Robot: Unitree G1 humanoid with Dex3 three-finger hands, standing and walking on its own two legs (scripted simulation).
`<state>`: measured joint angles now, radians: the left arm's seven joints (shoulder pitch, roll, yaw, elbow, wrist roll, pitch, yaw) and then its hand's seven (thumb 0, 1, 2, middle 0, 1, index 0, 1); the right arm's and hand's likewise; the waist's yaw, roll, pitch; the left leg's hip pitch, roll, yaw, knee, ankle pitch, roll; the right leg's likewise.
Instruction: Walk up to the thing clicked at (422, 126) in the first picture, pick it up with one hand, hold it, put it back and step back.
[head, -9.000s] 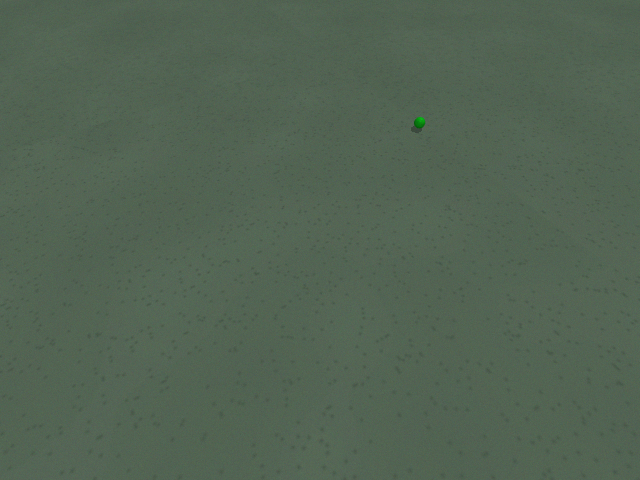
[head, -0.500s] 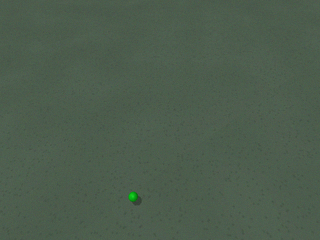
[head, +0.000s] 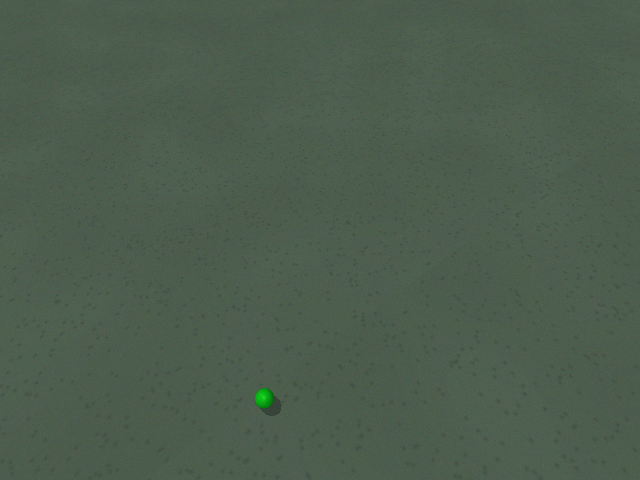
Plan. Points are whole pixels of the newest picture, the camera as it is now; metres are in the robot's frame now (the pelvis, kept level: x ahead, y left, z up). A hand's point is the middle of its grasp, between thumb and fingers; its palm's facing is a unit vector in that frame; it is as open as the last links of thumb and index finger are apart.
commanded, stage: stand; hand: left
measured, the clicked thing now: (264, 398) +0.45 +0.24 -0.75
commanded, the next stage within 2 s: rise first in 1.92 s
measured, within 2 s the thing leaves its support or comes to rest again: neither
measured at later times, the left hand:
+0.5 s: hand out of the picture +0.07 +0.25 -0.16, palm faces -0.03 -0.94 -0.34, open 7.4 cm
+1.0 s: hand out of the picture +0.07 +0.26 -0.16, palm faces -0.04 -0.94 -0.34, open 7.4 cm
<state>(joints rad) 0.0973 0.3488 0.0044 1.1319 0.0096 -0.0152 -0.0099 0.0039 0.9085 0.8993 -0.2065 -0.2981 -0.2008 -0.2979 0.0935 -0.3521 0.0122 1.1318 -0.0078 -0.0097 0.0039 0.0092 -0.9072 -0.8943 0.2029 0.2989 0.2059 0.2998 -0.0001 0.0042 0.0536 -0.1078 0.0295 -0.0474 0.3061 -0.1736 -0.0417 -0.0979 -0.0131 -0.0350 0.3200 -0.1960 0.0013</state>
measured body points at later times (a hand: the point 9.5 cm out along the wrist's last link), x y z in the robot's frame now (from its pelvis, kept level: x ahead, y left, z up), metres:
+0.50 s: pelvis +0.00 +0.00 +0.00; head +0.01 +0.00 +0.45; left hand +0.07 +0.30 -0.13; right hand +0.07 -0.30 -0.13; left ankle +0.00 +0.15 -0.75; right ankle -0.01 -0.12 -0.75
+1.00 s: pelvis +0.00 +0.00 +0.00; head +0.01 +0.01 +0.45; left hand +0.07 +0.31 -0.13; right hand +0.06 -0.30 -0.13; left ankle +0.00 +0.15 -0.75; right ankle -0.01 -0.12 -0.75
